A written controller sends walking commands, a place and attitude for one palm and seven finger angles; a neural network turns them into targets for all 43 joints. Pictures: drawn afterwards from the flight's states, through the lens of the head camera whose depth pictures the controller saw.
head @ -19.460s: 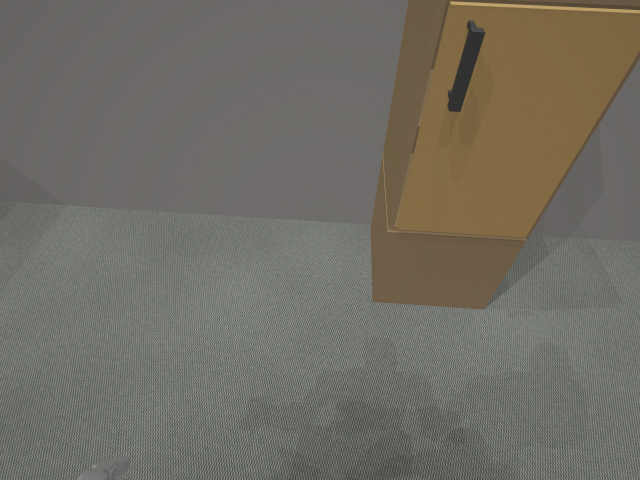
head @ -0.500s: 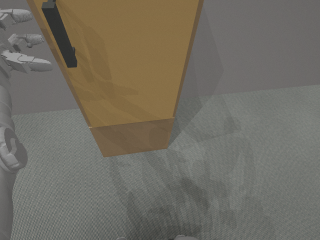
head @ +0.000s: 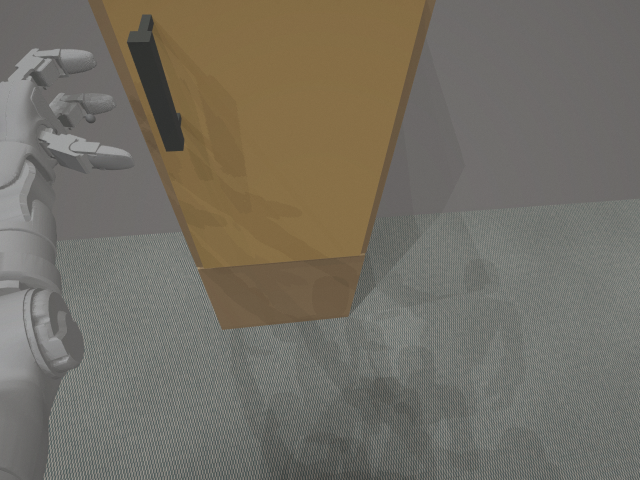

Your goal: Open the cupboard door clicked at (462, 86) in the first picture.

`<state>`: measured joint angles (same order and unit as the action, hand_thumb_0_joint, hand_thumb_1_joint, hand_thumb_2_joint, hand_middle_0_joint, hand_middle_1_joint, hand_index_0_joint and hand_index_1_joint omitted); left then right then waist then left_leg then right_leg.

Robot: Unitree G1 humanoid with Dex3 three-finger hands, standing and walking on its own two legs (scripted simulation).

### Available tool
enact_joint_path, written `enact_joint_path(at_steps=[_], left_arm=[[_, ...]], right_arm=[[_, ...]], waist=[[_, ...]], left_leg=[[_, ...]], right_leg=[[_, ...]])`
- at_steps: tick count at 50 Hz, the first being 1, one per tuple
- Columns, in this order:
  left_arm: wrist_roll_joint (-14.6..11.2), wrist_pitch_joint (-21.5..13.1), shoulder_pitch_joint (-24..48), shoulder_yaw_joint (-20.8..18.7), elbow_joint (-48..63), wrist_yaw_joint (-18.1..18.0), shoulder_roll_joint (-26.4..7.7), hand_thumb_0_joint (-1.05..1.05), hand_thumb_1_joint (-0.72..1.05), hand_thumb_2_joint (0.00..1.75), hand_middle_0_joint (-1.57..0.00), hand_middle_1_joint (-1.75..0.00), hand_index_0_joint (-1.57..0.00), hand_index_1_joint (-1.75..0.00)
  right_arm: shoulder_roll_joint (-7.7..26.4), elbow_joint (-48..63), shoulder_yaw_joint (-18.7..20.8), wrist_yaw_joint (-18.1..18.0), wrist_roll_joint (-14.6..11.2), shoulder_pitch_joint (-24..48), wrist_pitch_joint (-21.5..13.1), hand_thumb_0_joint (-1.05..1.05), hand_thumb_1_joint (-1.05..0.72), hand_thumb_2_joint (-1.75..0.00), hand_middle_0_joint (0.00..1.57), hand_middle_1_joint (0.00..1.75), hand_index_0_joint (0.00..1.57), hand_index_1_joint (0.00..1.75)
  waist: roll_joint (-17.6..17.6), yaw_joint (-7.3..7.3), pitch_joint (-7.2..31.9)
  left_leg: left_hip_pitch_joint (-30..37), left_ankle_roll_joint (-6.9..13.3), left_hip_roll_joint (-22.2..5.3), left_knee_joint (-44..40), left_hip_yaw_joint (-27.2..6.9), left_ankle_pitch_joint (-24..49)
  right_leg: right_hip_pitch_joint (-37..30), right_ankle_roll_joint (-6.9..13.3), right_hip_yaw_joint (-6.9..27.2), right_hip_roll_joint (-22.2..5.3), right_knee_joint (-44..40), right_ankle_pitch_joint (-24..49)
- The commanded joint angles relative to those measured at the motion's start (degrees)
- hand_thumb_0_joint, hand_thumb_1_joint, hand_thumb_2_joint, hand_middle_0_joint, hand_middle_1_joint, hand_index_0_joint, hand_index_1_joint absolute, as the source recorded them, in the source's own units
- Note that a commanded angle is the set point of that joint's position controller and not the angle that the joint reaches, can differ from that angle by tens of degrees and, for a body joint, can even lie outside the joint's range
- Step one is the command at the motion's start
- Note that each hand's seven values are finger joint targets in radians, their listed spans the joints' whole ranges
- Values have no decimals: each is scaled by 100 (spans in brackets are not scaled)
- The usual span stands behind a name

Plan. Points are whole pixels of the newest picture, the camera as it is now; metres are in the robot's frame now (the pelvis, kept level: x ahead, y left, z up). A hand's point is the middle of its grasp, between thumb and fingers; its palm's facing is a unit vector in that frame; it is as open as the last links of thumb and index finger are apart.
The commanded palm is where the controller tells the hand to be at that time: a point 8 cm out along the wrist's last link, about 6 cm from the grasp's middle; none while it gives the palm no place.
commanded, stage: move the hooked fingers beside the handle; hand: left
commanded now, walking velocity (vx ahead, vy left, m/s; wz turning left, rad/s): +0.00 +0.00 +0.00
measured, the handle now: (161, 87) +0.57 +0.18 +0.16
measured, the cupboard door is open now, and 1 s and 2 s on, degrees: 0 0 0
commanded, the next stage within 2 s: slide the fingers in behind the handle in 0.52 s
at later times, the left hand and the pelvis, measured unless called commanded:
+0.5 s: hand (98, 116) +0.51 +0.24 +0.17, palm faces +0.09 -1.00 +0.00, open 14.0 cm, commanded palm +0.48 +0.29 +0.16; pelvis -0.01 +0.00 +0.00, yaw -1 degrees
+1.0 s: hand (127, 112) +0.52 +0.21 +0.16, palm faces +0.05 -1.00 +0.03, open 14.0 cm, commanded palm +0.49 +0.26 +0.16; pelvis +0.00 +0.01 +0.00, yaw +0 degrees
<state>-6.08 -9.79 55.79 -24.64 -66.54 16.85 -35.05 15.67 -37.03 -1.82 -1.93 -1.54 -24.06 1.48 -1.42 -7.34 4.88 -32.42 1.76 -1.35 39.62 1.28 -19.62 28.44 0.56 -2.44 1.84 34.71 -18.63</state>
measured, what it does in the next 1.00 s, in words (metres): stands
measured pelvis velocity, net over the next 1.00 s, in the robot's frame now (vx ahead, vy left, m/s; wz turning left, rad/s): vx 0.00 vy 0.01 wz -0.01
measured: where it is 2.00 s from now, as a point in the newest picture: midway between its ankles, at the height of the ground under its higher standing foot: outside the picture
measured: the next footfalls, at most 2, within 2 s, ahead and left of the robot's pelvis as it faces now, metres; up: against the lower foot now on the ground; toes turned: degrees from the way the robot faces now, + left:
none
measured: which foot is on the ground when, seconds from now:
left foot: down 0.00-1.00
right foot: down 0.00-1.00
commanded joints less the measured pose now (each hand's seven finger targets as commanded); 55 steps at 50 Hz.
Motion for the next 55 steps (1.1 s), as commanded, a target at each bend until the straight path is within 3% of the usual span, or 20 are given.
enact_joint_path(at_steps=[1,2,4,10,12,15,17,18,23,29,31,32,36,38,40,43,46,48,52,55], left_arm=[[30,-138,3158,257,642,23,-1271,0,-50,30,-30,-120,-30,-120],[25,-139,3231,302,591,-3,-1161,0,-50,30,-30,-120,-30,-120],[64,-190,3487,171,478,-61,-1445,0,-50,30,-30,-120,-30,-120],[134,-668,3921,-187,763,-139,-1973,0,-50,30,-30,-120,-30,-120],[173,-664,3762,-274,578,-135,-2103,0,-50,30,-30,-120,-30,-120],[247,-474,3483,-5,193,-68,-1861,0,-50,30,-30,-120,-30,-120],[225,-373,3183,-252,36,-38,-2160,0,-50,30,-30,-120,-30,-120],[219,-346,3063,-389,94,-7,-2372,0,-50,30,-30,-120,-30,-120],[134,-551,3204,-524,761,125,-2559,0,-50,30,-30,-120,-30,-120],[74,-541,3230,-368,707,303,-2387,0,-50,30,-30,-120,-30,-120],[53,-460,3109,-204,702,330,-2141,0,-50,30,-30,-120,-30,-120],[16,-426,3106,70,717,355,-1716,0,-50,30,-30,-120,-30,-120],[-101,-278,3259,69,612,271,-1590,0,-50,30,-30,-120,-30,-120],[-111,-297,3491,11,728,164,-1610,0,-50,30,-30,-120,-30,-120],[-66,-345,3555,158,866,37,-1343,0,-50,30,-30,-120,-30,-120],[24,-489,3563,-46,1078,-192,-1519,0,-50,30,-30,-120,-30,-120],[78,-467,3487,71,892,-324,-1271,0,-50,30,-30,-120,-30,-120],[122,-472,3341,-163,1080,-398,-1510,0,-50,30,-30,-120,-30,-120],[172,-384,3237,-151,775,-488,-1497,0,-50,30,-30,-120,-30,-120],[239,-373,3388,-86,858,-494,-1490,0,-50,30,-30,-120,-30,-120]], right_arm=[[1100,212,327,-140,9,-763,-182,0,-90,-90,20,30,20,30],[1097,216,319,-148,24,-788,-205,0,-90,-90,20,30,20,30],[1136,199,299,-166,37,-793,-248,0,-90,-90,20,30,20,30],[1141,215,292,-149,80,-839,-357,0,-90,-90,20,30,20,30],[1148,208,291,-143,75,-879,-326,0,-90,-90,20,30,20,30],[1140,243,263,-126,56,-859,-286,0,-90,-90,20,30,20,30],[1191,295,263,-144,59,-950,-243,0,-90,-90,20,30,20,30],[1211,343,284,-160,45,-949,-216,0,-90,-90,20,30,20,30],[1206,405,320,-167,57,-1029,-174,0,-90,-90,20,30,20,30],[1191,277,326,-197,25,-1043,-134,0,-90,-90,20,30,20,30],[1174,254,331,-189,34,-1048,-134,0,-90,-90,20,30,20,30],[1146,256,334,-182,42,-1056,-143,0,-90,-90,20,30,20,30],[1180,176,346,-172,64,-1060,-179,0,-90,-90,20,30,20,30],[1188,137,358,-177,89,-1099,-203,0,-90,-90,20,30,20,30],[1137,149,355,-145,103,-1051,-239,0,-90,-90,20,30,20,30],[1128,154,362,-84,147,-1047,-265,0,-90,-90,20,30,20,30],[1095,180,354,-24,157,-1000,-270,0,-90,-90,20,30,20,30],[1100,257,363,0,163,-1006,-247,0,-90,-90,20,30,20,30],[1082,294,344,8,141,-977,-204,0,-90,-90,20,30,20,30],[1067,324,359,9,123,-962,-200,0,-90,-90,20,30,20,30]], waist=[[-501,-332,1466],[-490,-352,1482],[-402,-400,1557],[-647,-305,2566],[-619,-276,2492],[-807,-275,2035],[-427,-215,1950],[-339,-154,2064],[-526,-117,2444],[-838,-212,2221],[-948,-225,2143],[-1061,-284,2124],[-746,-344,1889],[-666,-380,2069],[-877,-364,2127],[-901,-271,2471],[-755,-274,2307],[-826,-123,2711],[-331,-195,2248],[-470,-211,2276]], left_leg=[[1681,63,-23,-299,-431,1929],[1684,77,-2,-267,-418,1940],[1588,67,-14,-255,-472,1726],[1867,35,6,-77,-513,2102],[1735,51,10,-57,-483,2099],[1505,38,16,-125,-437,1898],[1214,94,29,-151,-385,1880],[1137,99,27,-166,-355,1854],[1388,104,12,-169,-322,2021],[1556,96,-7,-174,-342,1961],[1749,70,-37,-180,-393,2117],[1932,63,-41,-153,-407,2296],[1839,49,-85,-202,-497,2046],[1982,39,-103,-171,-563,2281],[2122,-2,-104,-131,-573,2408],[2269,-45,-117,-49,-619,2793],[2123,-55,-104,-36,-589,2800],[2226,-51,-97,43,-558,3228],[1687,27,-57,8,-436,2767],[1605,38,-22,-20,-376,2545]], right_leg=[[203,27,38,73,-314,1687],[208,36,41,65,-301,1702],[254,17,79,47,-296,1529],[-65,18,157,62,-107,1840],[-125,22,152,63,-92,1884],[87,22,121,67,-149,1719],[-183,16,131,73,-161,1865],[-338,0,165,65,-164,1948],[-469,-9,188,101,-169,2096],[-177,12,153,112,-240,1900],[29,26,87,126,-254,1830],[198,45,46,141,-244,1835],[374,30,2,148,-294,1548],[381,29,-9,145,-242,1655],[485,37,-16,135,-207,1642],[404,46,-20,140,-70,1811],[372,36,-39,146,-31,1874],[150,39,-1,138,57,2177],[-69,21,21,140,7,2270],[-114,7,72,118,-6,2281]])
